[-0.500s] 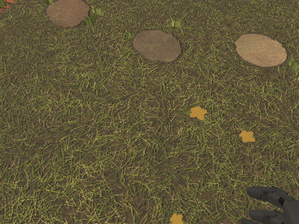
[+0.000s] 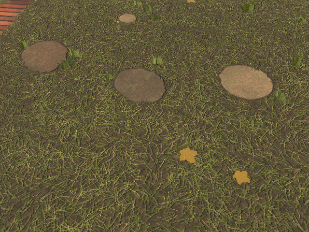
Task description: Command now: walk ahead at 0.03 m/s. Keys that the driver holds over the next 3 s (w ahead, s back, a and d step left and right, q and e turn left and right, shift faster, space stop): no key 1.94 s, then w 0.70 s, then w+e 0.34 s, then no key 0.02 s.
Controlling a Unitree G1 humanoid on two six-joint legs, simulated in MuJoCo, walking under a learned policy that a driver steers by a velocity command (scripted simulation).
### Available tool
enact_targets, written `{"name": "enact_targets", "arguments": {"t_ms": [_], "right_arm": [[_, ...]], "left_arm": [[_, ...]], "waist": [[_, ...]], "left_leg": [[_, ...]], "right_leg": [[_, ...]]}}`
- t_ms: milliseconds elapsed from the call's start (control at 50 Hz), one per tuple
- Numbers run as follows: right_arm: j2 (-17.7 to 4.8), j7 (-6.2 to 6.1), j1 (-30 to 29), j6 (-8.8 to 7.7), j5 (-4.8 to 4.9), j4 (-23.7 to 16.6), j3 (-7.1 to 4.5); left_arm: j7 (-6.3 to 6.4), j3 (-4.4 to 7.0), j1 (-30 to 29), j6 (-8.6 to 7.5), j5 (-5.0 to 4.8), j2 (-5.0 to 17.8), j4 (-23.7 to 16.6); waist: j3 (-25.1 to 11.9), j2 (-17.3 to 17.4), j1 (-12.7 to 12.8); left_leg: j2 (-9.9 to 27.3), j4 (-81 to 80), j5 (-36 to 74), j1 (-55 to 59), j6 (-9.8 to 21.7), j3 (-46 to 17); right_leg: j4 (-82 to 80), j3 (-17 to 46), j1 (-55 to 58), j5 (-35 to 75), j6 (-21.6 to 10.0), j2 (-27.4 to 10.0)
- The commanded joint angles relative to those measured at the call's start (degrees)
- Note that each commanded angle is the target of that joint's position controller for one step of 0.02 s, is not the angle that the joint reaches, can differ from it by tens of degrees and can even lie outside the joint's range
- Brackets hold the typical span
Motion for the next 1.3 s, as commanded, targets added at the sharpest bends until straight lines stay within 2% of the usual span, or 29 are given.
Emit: {"name": "enact_targets", "arguments": {"t_ms": [20, 100, 240, 400, 620, 920, 1300], "right_arm": [[-6.37, -0.29, 0.55, -0.47, 0.42, -0.79, -1.36], [-6.36, -0.38, 0.17, -0.11, 0.81, 0.78, -1.48], [-6.91, -0.95, 0.42, 0.95, 0.91, 3.30, -1.66], [-7.21, -1.27, -0.09, 1.26, 0.86, 5.14, -1.76], [-6.26, -1.40, 0.44, 1.19, 0.72, 7.00, -1.66], [-4.52, -1.54, 3.68, 0.94, 0.67, 8.39, -1.25], [-2.83, -1.60, 7.70, 0.68, 0.80, 8.30, -0.93]], "left_arm": [[0.09, 1.47, 0.96, -1.23, -0.53, 7.39, -1.22], [0.15, 1.47, 0.68, -0.78, -0.62, 7.20, -0.30], [0.02, 1.57, -0.13, -0.12, -0.71, 6.76, 1.30], [0.20, 1.62, -0.65, 0.46, -0.64, 6.36, 3.01], [0.60, 1.43, -0.20, 0.77, -0.56, 5.78, 5.23], [0.85, 0.85, 2.64, 0.70, -0.59, 4.21, 7.70], [1.00, 0.32, 6.12, 0.56, -0.76, 2.61, 9.03]], "waist": [[-2.55, -3.63, 0.41], [-3.71, -1.84, 0.71], [-2.97, -0.81, 0.43], [-1.49, -1.25, 0.36], [0.35, -1.17, 0.39], [1.93, -0.85, 0.45], [2.44, -0.91, 0.53]], "left_leg": [[2.98, -2.92, 7.40, 1.15, 1.24, -2.95], [3.13, -1.86, 12.39, 2.93, 0.83, -2.79], [3.48, -1.44, 14.95, 4.87, 0.51, -2.90], [3.61, -2.13, 13.15, 4.89, 0.31, -2.91], [3.39, -3.55, 8.34, 3.67, 0.11, -2.75], [3.09, -4.68, 3.62, 1.86, 0.16, -2.74], [2.91, -4.77, 3.47, 0.98, 0.48, -2.81]], "right_leg": [[-5.12, 2.82, 3.58, 12.18, -1.87, -2.46], [-4.01, 2.23, 5.54, 18.18, -2.59, -2.10], [-4.31, 1.43, 5.95, 20.26, -2.83, -1.44], [-5.32, 0.75, 5.89, 17.18, -2.54, -0.80], [-6.65, 0.20, 4.95, 10.87, -2.07, -0.24], [-7.52, -0.17, 3.26, 5.63, -1.81, 0.17], [-7.39, -0.28, 2.34, 5.28, -1.75, 0.27]]}}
